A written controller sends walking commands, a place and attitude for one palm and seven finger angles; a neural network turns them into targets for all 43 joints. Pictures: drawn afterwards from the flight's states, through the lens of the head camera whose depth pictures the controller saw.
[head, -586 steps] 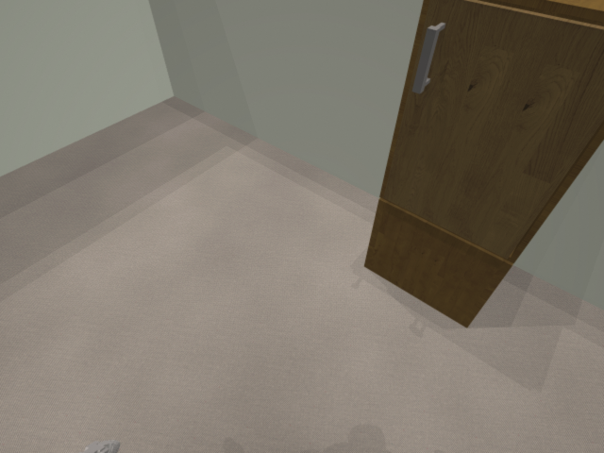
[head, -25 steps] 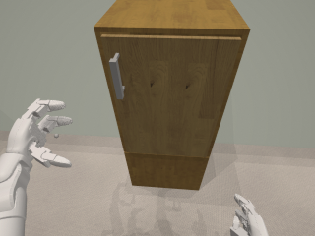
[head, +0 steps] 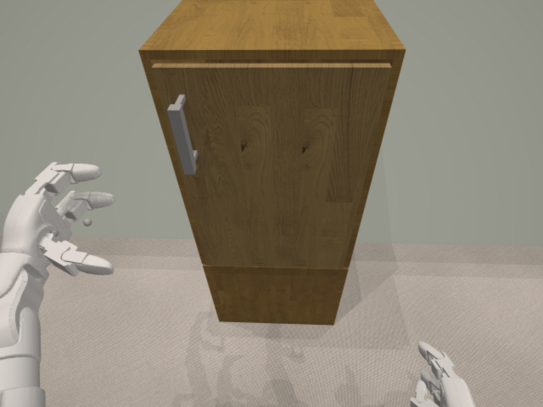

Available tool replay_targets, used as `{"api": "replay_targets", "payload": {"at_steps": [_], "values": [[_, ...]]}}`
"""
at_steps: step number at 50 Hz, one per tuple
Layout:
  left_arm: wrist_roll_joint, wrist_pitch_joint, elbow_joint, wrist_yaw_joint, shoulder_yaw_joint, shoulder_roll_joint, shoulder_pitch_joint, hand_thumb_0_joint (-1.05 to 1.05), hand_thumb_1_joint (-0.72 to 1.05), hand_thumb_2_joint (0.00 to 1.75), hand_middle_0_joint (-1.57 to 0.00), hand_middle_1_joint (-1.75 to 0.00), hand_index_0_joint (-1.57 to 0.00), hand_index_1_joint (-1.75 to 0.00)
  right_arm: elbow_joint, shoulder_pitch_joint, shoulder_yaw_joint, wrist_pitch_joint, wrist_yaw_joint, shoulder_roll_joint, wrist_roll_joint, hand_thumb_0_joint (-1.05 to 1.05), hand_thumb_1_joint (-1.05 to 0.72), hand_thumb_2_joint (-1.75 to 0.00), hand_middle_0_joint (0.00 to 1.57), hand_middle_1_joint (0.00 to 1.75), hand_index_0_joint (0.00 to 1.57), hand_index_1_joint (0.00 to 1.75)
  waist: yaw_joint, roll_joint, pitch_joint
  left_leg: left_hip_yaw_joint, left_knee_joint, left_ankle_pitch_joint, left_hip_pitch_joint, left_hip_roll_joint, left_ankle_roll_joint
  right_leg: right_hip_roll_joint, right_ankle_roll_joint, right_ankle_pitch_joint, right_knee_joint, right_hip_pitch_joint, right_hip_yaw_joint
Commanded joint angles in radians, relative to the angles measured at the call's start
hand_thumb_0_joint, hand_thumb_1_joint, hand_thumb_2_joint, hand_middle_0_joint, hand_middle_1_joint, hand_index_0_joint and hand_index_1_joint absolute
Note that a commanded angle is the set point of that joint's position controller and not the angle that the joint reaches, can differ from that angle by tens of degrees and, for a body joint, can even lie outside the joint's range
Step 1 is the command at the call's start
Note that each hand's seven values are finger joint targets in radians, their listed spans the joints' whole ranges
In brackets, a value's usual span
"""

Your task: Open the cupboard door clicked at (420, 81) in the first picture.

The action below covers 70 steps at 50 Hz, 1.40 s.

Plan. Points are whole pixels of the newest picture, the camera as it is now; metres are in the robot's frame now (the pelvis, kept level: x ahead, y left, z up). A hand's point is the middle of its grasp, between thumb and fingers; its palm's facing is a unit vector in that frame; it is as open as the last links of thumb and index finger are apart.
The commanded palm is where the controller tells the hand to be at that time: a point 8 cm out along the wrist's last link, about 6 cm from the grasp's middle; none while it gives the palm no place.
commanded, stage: raise the hand with hooked fingers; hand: left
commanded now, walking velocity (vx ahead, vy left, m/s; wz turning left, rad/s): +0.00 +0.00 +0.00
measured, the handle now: (185, 135) +0.54 +0.22 +0.13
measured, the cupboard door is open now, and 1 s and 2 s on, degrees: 0 0 0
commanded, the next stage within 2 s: move the hooked fingers beside the handle in 0.12 s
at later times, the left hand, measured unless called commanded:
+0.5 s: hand (95, 209) +0.32 +0.28 +0.16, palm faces +0.09 -1.00 -0.03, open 14.0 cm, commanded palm +0.29 +0.32 +0.15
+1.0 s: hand (116, 180) +0.38 +0.28 +0.15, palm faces +0.08 -1.00 -0.02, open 14.0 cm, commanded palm +0.36 +0.33 +0.15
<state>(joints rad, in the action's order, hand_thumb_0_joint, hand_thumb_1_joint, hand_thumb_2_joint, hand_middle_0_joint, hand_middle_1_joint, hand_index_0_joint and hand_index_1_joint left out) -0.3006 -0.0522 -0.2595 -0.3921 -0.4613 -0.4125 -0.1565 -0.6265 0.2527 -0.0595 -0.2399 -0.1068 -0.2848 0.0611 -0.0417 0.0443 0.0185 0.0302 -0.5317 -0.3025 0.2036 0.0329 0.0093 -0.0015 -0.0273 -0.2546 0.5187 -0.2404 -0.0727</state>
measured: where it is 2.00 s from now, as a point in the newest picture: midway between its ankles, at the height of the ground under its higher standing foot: outside the picture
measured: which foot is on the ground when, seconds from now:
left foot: down 0.00-1.00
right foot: down 0.00-1.00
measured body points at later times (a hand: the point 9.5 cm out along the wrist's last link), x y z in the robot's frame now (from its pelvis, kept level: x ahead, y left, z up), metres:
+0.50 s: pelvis +0.00 +0.01 +0.00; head -0.01 +0.00 +0.45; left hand +0.31 +0.33 +0.16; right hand +0.17 -0.22 -0.08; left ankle -0.01 +0.13 -0.73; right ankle +0.02 -0.10 -0.73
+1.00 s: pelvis +0.00 +0.01 +0.00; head +0.02 +0.01 +0.45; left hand +0.37 +0.33 +0.15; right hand +0.13 -0.24 -0.10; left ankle -0.01 +0.13 -0.73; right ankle +0.02 -0.10 -0.73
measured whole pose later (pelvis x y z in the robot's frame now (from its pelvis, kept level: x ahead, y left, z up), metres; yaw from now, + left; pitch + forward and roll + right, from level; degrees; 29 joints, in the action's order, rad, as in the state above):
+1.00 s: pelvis +0.00 +0.01 +0.00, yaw +0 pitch +3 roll -1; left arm -0.23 0.03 -0.68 -0.38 -0.42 -0.49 -0.51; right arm -0.65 0.31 -0.06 -0.18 -0.11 -0.29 0.06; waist 0.01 0.02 0.03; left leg 0.04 -0.55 -0.31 0.30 0.02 -0.01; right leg 0.01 -0.01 -0.25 0.52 -0.33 -0.06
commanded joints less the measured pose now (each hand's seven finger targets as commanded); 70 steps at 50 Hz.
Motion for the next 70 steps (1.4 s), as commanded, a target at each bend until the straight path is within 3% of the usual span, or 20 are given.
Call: {"api": "replay_targets", "payload": {"at_steps": [1, 3, 4, 9, 12, 14, 19, 22, 26, 29, 33, 37, 39, 41, 43, 53, 57, 61, 65, 70], "values": [[-0.024, 0.056, 0.197, -0.005, -0.078, -0.293, -0.316, 0.0, -0.5, 0.3, -0.3, -1.2, -0.3, -1.2, 0.161, -0.119, 0.039, -0.059, -0.017, -0.106, 0.006, 0.0, -0.9, -0.9, 0.2, 0.3, 0.2, 0.3, -0.001, 0.032, 0.163, -0.016, 0.077, 0.176, -0.005, -0.037, -0.043, 0.01, 0.011, 0.175, -0.084, 0.079, 0.056], [-0.021, 0.056, 0.216, -0.005, -0.078, -0.295, -0.32, 0.0, -0.5, 0.3, -0.3, -1.2, -0.3, -1.2, 0.165, -0.12, 0.037, -0.063, -0.019, -0.105, 0.005, 0.0, -0.9, -0.9, 0.2, 0.3, 0.2, 0.3, -0.004, 0.052, 0.185, -0.021, 0.08, 0.195, -0.021, -0.037, -0.04, 0.007, 0.007, 0.192, -0.078, 0.086, 0.045], [-0.027, 0.053, 0.206, -0.007, -0.088, -0.306, -0.304, 0.0, -0.5, 0.3, -0.3, -1.2, -0.3, -1.2, 0.166, -0.118, 0.036, -0.06, -0.018, -0.106, 0.001, 0.0, -0.9, -0.9, 0.2, 0.3, 0.2, 0.3, -0.009, 0.006, 0.183, -0.021, 0.076, 0.207, -0.016, -0.035, -0.042, 0.005, 0.008, 0.208, -0.078, 0.096, 0.049], [-0.037, 0.052, 0.178, -0.015, -0.083, -0.295, -0.296, 0.0, -0.5, 0.3, -0.3, -1.2, -0.3, -1.2, 0.163, -0.119, 0.034, -0.057, -0.017, -0.106, 0.003, 0.0, -0.9, -0.9, 0.2, 0.3, 0.2, 0.3, -0.008, -0.016, 0.158, -0.025, 0.081, 0.182, -0.007, -0.034, -0.041, 0.003, 0.009, 0.174, -0.085, 0.079, 0.046], [-0.025, 0.051, 0.196, -0.015, -0.029, -0.256, -0.373, 0.0, -0.5, 0.3, -0.3, -1.2, -0.3, -1.2, 0.161, -0.128, 0.028, -0.057, -0.02, -0.102, 0.008, 0.0, -0.9, -0.9, 0.2, 0.3, 0.2, 0.3, 0.012, 0.046, 0.152, -0.03, 0.088, 0.164, -0.021, -0.036, -0.037, 0.003, 0.006, 0.155, -0.085, 0.05, 0.039], [-0.026, 0.054, 0.167, -0.007, -0.052, -0.289, -0.386, 0.0, -0.5, 0.3, -0.3, -1.2, -0.3, -1.2, 0.152, -0.113, 0.032, -0.056, -0.024, -0.108, 0.004, 0.0, -0.9, -0.9, 0.2, 0.3, 0.2, 0.3, 0.012, -0.016, 0.149, -0.035, 0.085, 0.164, -0.019, -0.031, -0.04, -0.001, 0.007, 0.147, -0.091, 0.05, 0.039], [-0.002, 0.071, 0.155, 0.007, 0.019, -0.244, -0.478, 0.0, -0.5, 0.3, -0.3, -1.2, -0.3, -1.2, 0.144, -0.107, 0.027, -0.058, -0.03, -0.102, 0.005, 0.0, -0.9, -0.9, 0.2, 0.3, 0.2, 0.3, 0.023, 0.062, 0.17, -0.044, 0.091, 0.18, -0.053, -0.031, -0.034, -0.001, -0.001, 0.157, -0.085, 0.035, 0.031], [0.009, 0.068, 0.057, 0.018, -0.011, -0.282, -0.507, 0.0, -0.5, 0.3, -0.3, -1.2, -0.3, -1.2, 0.129, -0.094, 0.028, -0.05, -0.033, -0.112, 0.006, 0.0, -0.9, -0.9, 0.2, 0.3, 0.2, 0.3, 0.027, 0.004, 0.157, -0.051, 0.1, 0.149, -0.015, -0.031, -0.033, 0.0, 0.002, 0.128, -0.086, 0.03, 0.026], [0.017, 0.082, 0.047, 0.027, -0.036, -0.31, -0.516, 0.0, -0.5, 0.3, -0.3, -1.2, -0.3, -1.2, 0.141, -0.093, 0.028, -0.042, -0.024, -0.108, 0.002, 0.0, -0.9, -0.9, 0.2, 0.3, 0.2, 0.3, 0.008, 0.046, 0.21, -0.043, 0.096, 0.202, -0.024, -0.033, -0.031, 0.005, -0.004, 0.185, -0.073, 0.067, 0.032], [0.014, 0.091, 0.014, 0.023, -0.014, -0.281, -0.517, 0.0, -0.5, 0.3, -0.3, -1.2, -0.3, -1.2, 0.143, -0.076, 0.031, -0.037, -0.017, -0.111, 0.0, 0.0, -0.9, -0.9, 0.2, 0.3, 0.2, 0.3, 0.011, 0.015, 0.212, -0.042, 0.092, 0.241, -0.023, -0.028, -0.03, 0.0, -0.005, 0.225, -0.064, 0.067, 0.026], [0.021, 0.098, -0.017, 0.02, -0.062, -0.339, -0.531, 0.0, -0.5, 0.3, -0.3, -1.2, -0.3, -1.2, 0.143, -0.058, 0.038, -0.023, -0.012, -0.121, 0.0, 0.0, -0.9, -0.9, 0.2, 0.3, 0.2, 0.3, 0.007, 0.031, 0.238, -0.035, 0.088, 0.253, -0.007, -0.03, -0.03, 0.003, -0.005, 0.249, -0.054, 0.074, 0.031], [0.026, 0.105, -0.052, 0.018, -0.02, -0.314, -0.613, 0.0, -0.5, 0.3, -0.3, -1.2, -0.3, -1.2, 0.138, -0.039, 0.041, -0.015, -0.014, -0.124, 0.002, 0.0, -0.9, -0.9, 0.2, 0.3, 0.2, 0.3, 0.035, 0.032, 0.219, -0.036, 0.081, 0.224, -0.005, -0.027, -0.031, 0.0, -0.002, 0.22, -0.057, 0.032, 0.033], [0.027, 0.117, -0.084, 0.019, -0.031, -0.341, -0.654, 0.0, -0.5, 0.3, -0.3, -1.2, -0.3, -1.2, 0.128, -0.022, 0.045, -0.009, -0.016, -0.132, 0.001, 0.0, -0.9, -0.9, 0.2, 0.3, 0.2, 0.3, 0.043, -0.019, 0.228, -0.036, 0.073, 0.209, 0.002, -0.025, -0.036, -0.001, 0.001, 0.207, -0.06, 0.034, 0.037], [0.037, 0.125, -0.12, 0.015, -0.035, -0.364, -0.696, 0.0, -0.5, 0.3, -0.3, -1.2, -0.3, -1.2, 0.122, -0.015, 0.044, -0.004, -0.019, -0.134, 0.003, 0.0, -0.9, -0.9, 0.2, 0.3, 0.2, 0.3, 0.051, 0.022, 0.227, -0.035, 0.072, 0.191, 0.016, -0.028, -0.035, 0.002, 0.0, 0.192, -0.058, 0.021, 0.041], [0.044, 0.14, -0.136, 0.01, 0.015, -0.321, -0.752, 0.0, -0.5, 0.3, -0.3, -1.2, -0.3, -1.2, 0.118, -0.003, 0.046, -0.005, -0.019, -0.134, 0.002, 0.0, -0.9, -0.9, 0.2, 0.3, 0.2, 0.3, 0.063, 0.039, 0.243, -0.04, 0.065, 0.204, -0.006, -0.029, -0.035, 0.0, -0.002, 0.198, -0.053, 0.002, 0.039], [0.055, 0.17, -0.27, 0.007, -0.064, -0.415, -0.736, 0.0, -0.5, 0.3, -0.3, -1.2, -0.3, -1.2, 0.119, 0.051, 0.057, 0.033, 0.0, -0.148, -0.003, 0.0, -0.9, -0.9, 0.2, 0.3, 0.2, 0.3, 0.044, 0.01, 0.306, -0.028, 0.034, 0.301, 0.04, -0.028, -0.035, 0.0, 0.0, 0.325, -0.011, 0.047, 0.043], [0.068, 0.177, -0.362, -0.002, -0.058, -0.445, -0.821, 0.0, -0.5, 0.3, -0.3, -1.2, -0.3, -1.2, 0.11, 0.07, 0.056, 0.055, 0.0, -0.158, -0.002, 0.0, -0.9, -0.9, 0.2, 0.3, 0.2, 0.3, 0.073, 0.011, 0.249, -0.025, 0.026, 0.23, 0.088, -0.027, -0.039, -0.001, 0.003, 0.268, -0.011, -0.01, 0.049], [0.076, 0.228, -0.317, -0.011, -0.013, -0.424, -0.948, 0.0, -0.5, 0.3, -0.3, -1.2, -0.3, -1.2, 0.11, 0.094, 0.062, 0.059, -0.001, -0.154, -0.007, 0.0, -0.9, -0.9, 0.2, 0.3, 0.2, 0.3, 0.086, 0.085, 0.359, -0.034, 0.0, 0.291, 0.019, -0.027, -0.037, -0.006, -0.003, 0.303, 0.007, -0.011, 0.052], [0.068, 0.232, -0.442, -0.022, -0.03, -0.439, -0.94, 0.0, -0.5, 0.3, -0.3, -1.2, -0.3, -1.2, 0.088, 0.119, 0.063, 0.074, -0.001, -0.163, -0.008, 0.0, -0.9, -0.9, 0.2, 0.3, 0.2, 0.3, 0.092, 0.009, 0.323, -0.035, -0.006, 0.276, 0.072, -0.024, -0.039, -0.008, 0.002, 0.305, 0.011, -0.024, 0.046], [0.096, 0.245, -0.498, -0.021, -0.033, -0.481, -0.994, 0.0, -0.5, 0.3, -0.3, -1.2, -0.3, -1.2, 0.084, 0.141, 0.066, 0.097, 0.006, -0.17, -0.01, 0.0, -0.9, -0.9, 0.2, 0.3, 0.2, 0.3, 0.097, 0.045, 0.323, -0.037, -0.016, 0.264, 0.098, -0.024, -0.037, -0.006, -0.001, 0.282, 0.023, -0.054, 0.046]]}}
